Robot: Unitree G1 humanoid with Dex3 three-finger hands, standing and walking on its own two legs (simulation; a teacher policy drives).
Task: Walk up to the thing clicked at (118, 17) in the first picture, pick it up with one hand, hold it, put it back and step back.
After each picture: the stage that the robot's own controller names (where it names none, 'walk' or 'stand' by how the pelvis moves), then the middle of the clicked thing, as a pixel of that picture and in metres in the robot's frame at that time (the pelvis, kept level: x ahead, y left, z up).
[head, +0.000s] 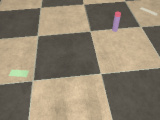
stand; (116, 22) +1.62 -0.45 -0.66
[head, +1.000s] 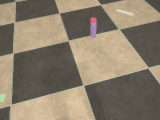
walk; (93, 28) +1.55 -0.04 -0.63
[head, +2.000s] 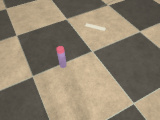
walk; (61, 57) +1.00 +0.25 -0.64
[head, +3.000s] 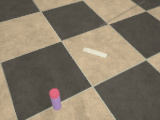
walk; (55, 100) +0.57 +0.19 -0.63
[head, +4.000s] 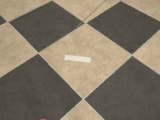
stand; out of the picture +0.32 +0.27 -0.62
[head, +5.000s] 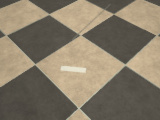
stand; out of the picture +0.33 +0.30 -0.65
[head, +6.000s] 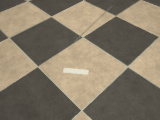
stand; out of the picture +0.32 +0.29 -0.66
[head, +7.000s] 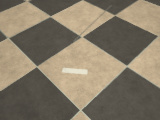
stand; out of the picture +0.32 +0.30 -0.66
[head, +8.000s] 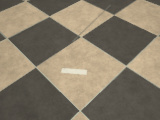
stand; out of the picture +0.31 +0.31 -0.66
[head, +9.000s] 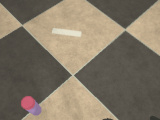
go down; (32, 106) +0.36 +0.30 -0.53
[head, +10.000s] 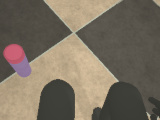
go down; (20, 63) +0.42 +0.31 -0.27
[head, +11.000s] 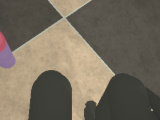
close in; (0, 52) +0.40 +0.32 -0.21
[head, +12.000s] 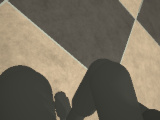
close in; out of the picture +0.38 +0.35 -0.16
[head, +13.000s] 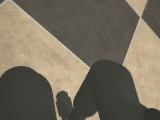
lift; out of the picture +0.36 +0.35 -0.16
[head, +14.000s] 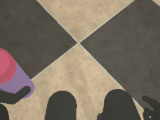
lift; (13, 79) +0.31 +0.23 +0.00
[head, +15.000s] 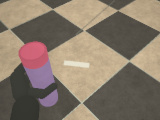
lift; (42, 79) +0.33 +0.15 +0.07
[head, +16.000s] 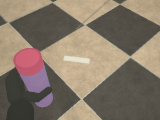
hold; (37, 82) +0.33 +0.17 +0.05
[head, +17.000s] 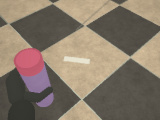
hold; (38, 82) +0.33 +0.17 +0.05
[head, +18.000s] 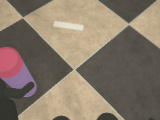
crouch; (18, 77) +0.35 +0.22 -0.01
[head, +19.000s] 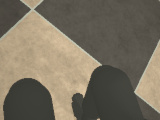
lower; out of the picture +0.44 +0.32 -0.09
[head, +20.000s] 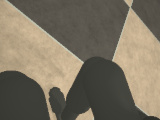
lower; out of the picture +0.40 +0.35 -0.17
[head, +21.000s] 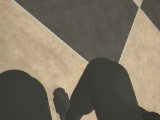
lower; out of the picture +0.39 +0.35 -0.17
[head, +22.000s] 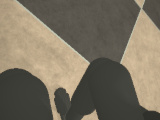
lower; out of the picture +0.38 +0.35 -0.17
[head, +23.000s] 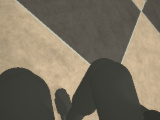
lower; out of the picture +0.37 +0.34 -0.16
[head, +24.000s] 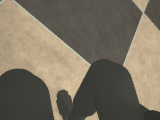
open; out of the picture +0.38 +0.35 -0.16
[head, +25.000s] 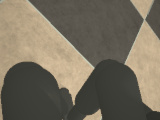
stand; out of the picture +0.37 +0.34 -0.17
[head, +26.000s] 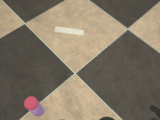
stand; (35, 107) +0.36 +0.27 -0.51
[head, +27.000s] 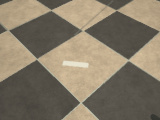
stand; out of the picture +0.35 +0.27 -0.60
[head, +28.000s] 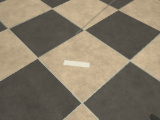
stand; out of the picture +0.33 +0.26 -0.60
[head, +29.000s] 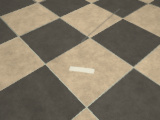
stand; out of the picture +0.36 +0.26 -0.65
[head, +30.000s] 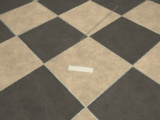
stand; out of the picture +0.34 +0.27 -0.66
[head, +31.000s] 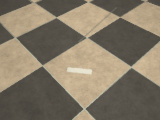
stand; out of the picture +0.33 +0.28 -0.66
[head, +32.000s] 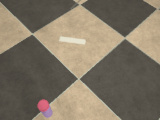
walk; (45, 109) +0.38 +0.23 -0.65
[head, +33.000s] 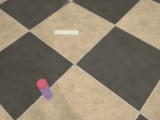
walk; (45, 90) +0.56 +0.30 -0.62
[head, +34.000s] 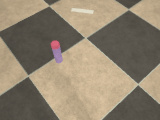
walk; (57, 52) +0.88 +0.24 -0.62
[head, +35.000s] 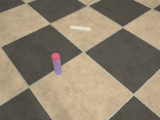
stand; (57, 64) +0.94 +0.25 -0.65
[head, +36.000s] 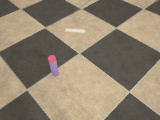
stand; (53, 66) +0.97 +0.27 -0.66
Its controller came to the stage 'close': yes
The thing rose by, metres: 0.71
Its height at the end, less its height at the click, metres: +0.00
